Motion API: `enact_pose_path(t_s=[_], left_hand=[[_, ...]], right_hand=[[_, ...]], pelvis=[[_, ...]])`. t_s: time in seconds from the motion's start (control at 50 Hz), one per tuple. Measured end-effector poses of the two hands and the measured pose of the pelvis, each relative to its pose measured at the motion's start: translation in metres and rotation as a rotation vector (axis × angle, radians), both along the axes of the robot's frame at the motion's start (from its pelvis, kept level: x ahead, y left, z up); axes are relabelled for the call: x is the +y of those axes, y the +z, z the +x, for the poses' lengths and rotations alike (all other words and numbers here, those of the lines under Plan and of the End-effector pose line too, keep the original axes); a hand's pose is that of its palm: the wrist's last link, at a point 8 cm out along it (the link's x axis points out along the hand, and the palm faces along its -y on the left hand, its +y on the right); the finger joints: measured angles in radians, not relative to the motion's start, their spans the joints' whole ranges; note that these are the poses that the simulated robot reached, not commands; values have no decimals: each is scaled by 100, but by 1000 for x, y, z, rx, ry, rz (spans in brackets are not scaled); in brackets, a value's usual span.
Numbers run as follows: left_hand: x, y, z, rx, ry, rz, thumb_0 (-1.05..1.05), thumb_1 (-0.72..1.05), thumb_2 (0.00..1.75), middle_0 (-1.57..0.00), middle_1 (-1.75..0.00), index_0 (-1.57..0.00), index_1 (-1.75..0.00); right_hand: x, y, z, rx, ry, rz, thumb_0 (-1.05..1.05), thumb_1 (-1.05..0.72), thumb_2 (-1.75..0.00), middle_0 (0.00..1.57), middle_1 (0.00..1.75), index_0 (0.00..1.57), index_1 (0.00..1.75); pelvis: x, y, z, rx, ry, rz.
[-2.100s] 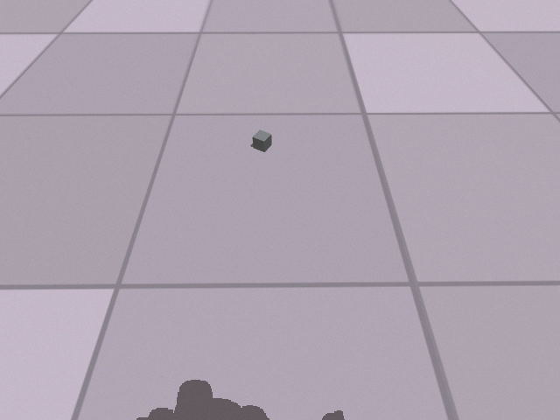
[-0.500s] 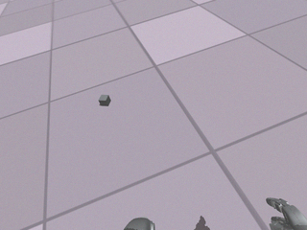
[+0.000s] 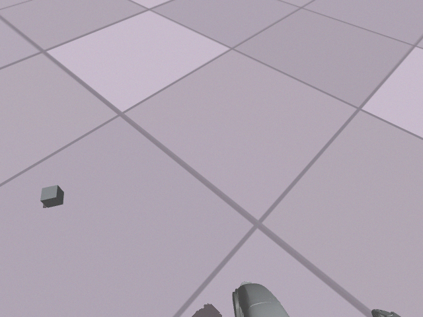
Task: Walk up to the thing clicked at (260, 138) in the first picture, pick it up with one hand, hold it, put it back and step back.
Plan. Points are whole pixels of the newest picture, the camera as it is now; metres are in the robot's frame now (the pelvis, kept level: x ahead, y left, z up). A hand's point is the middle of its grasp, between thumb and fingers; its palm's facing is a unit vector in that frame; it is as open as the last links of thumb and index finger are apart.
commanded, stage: walk up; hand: left
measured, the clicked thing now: (52, 196) +0.89 +0.71 -0.73
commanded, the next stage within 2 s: none
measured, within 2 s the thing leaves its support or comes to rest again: neither
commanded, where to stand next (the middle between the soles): +0.50 +0.92 m, yaw -51 degrees
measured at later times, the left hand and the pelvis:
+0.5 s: hand out of the picture +0.29 +0.53 -0.14, palm faces -0.21 -0.77 -0.60, open 7.4 cm; pelvis +0.20 +0.22 -0.04, yaw -12 degrees
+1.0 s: hand out of the picture +0.53 +0.65 -0.13, palm faces -0.34 -0.71 -0.62, open 7.4 cm; pelvis +0.32 +0.40 -0.04, yaw -23 degrees
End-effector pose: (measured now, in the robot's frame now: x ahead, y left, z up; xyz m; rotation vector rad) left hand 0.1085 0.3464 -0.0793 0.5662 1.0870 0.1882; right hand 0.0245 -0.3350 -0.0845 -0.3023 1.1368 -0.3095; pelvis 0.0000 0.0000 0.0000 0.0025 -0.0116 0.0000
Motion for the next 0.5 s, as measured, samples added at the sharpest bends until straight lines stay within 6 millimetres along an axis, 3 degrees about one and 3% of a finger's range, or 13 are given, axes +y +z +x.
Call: enact_pose_path(t_s=[0.08, 0.16, 0.24, 0.38, 0.44, 0.5], left_hand=[[20, 6, 58, 2, -42, 22, 1, 90, 90, -20, -30, -20, -30], [37, 5, 107, -32, -76, 44, 1, 90, 90, -20, -30, -20, -30], [69, 0, 121, -74, -17, 78, 0, 90, 90, -20, -30, -21, -30], [127, 4, 133, 4, -1, 85, 1, 89, 90, -21, -30, -21, -30], [164, -1, 152, 39, -40, 89, 1, 89, 90, -21, -30, -21, -30], [214, -13, 181, 55, -70, 103, 1, 89, 90, -21, -30, -21, -30]], right_hand=[[27, -16, 2, 26, -71, 21, 1, -90, -89, 20, 30, 20, 30], [57, -44, 30, 39, -108, 58, 1, -90, -89, 20, 30, 20, 30], [97, -59, 87, 34, -42, 84, 1, -90, -89, 20, 30, 20, 30], [149, -33, 199, -116, 43, 83, 1, -90, -89, 20, 30, 20, 30], [169, -28, 234, -162, 38, 47, 1, -90, -89, 20, 30, 20, 30], [196, -29, 259, -176, 20, -2, 0, -90, -89, 20, 30, 20, 30]], pelvis=[[29, -5, 38, 2, -52, 19], [53, -20, 76, 5, -88, 15], [77, -28, 100, -20, -102, -50], [140, -16, 151, -22, -152, -39], [178, -22, 175, -9, -179, -48], [220, -36, 201, 10, -207, -67]])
